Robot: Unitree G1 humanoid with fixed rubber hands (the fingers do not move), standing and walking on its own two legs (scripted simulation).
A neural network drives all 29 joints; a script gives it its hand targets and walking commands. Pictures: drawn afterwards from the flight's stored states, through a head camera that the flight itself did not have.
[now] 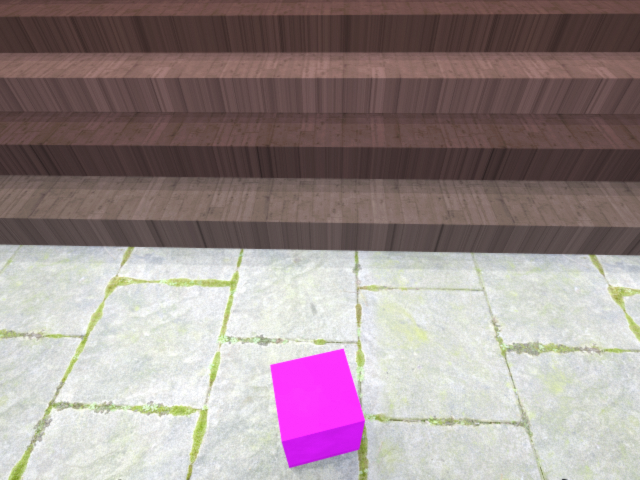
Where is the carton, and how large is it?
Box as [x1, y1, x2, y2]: [270, 349, 364, 467]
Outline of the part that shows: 343,349 270,365 281,440 289,467 355,450 359,447 364,419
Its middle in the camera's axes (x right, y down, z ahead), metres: -0.01 +0.48 +1.10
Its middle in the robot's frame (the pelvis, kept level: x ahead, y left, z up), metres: +0.46 +0.05 -0.66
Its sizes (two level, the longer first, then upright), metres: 0.210 0.200 0.250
